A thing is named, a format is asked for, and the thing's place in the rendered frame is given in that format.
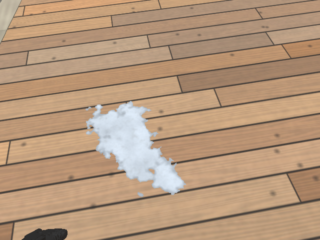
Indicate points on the robot left hand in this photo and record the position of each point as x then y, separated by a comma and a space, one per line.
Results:
48, 234

